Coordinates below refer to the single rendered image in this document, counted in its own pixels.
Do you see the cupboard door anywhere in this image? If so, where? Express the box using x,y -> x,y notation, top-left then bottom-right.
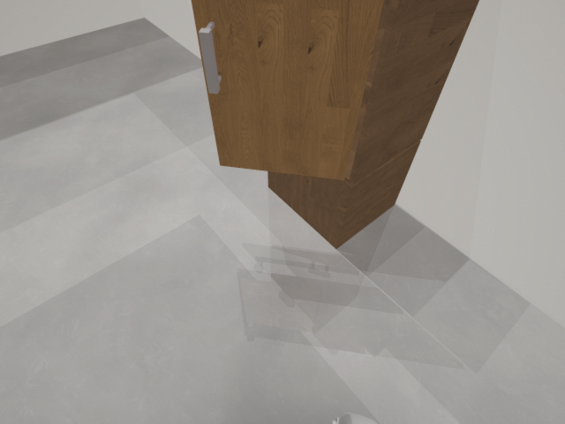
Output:
192,0 -> 384,180

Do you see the handle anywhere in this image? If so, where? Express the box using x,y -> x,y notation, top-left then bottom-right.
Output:
199,21 -> 222,94

